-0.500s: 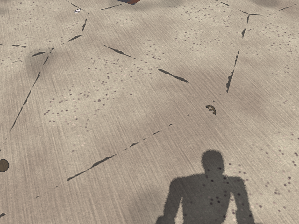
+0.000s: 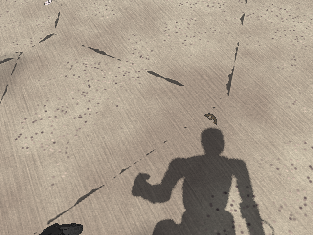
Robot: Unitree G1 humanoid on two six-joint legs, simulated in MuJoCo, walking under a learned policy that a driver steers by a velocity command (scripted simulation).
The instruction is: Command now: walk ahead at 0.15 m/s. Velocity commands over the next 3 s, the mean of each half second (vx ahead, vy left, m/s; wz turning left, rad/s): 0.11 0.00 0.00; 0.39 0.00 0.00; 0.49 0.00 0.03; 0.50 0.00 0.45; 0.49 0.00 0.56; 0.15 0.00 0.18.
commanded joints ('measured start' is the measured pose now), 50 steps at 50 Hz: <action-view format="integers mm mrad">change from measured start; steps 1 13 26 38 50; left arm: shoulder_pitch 400 66 122 379 494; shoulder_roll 197 130 79 129 150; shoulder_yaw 43 11 23 30 33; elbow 70 51 82 156 201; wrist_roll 27 4 -28 -8 -23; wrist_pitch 18 57 31 -4 16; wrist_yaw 5 30 23 10 39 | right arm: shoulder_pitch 200 -59 -64 -258 -572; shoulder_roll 7 -58 -157 -102 -48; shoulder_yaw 19 -24 -76 -66 -33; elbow -16 -64 -58 -159 -284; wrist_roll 7 -10 24 38 35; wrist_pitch -19 71 -20 -76 -51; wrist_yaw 13 -31 -29 15 55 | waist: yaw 112 -1 20 111 132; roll -262 -91 181 -62 -66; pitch -509 -127 44 15 87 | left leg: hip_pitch -488 -174 -192 -972 -685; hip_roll -69 69 377 150 82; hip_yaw -89 -6 -433 -74 15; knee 770 153 -302 688 63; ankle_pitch -225 248 -154 178 532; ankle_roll -40 -26 205 67 35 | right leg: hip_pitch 875 34 -120 593 485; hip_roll -442 -179 -42 -308 -238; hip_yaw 567 181 29 422 92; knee -29 -318 287 -335 -402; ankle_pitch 769 -455 -466 -332 30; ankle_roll -340 -141 -46 -180 -129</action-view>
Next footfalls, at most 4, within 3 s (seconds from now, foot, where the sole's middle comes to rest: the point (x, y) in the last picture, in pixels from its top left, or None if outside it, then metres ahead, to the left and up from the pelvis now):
0.32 left None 0.13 0.13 -0.76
1.12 left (134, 210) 0.56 0.10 -0.76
1.66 right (183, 149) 0.85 -0.14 -0.76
2.18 left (118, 118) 1.07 0.18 -0.76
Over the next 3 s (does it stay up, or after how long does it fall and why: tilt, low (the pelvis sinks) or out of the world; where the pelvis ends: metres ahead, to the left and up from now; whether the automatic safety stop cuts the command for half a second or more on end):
stays up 1.24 0.18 0.01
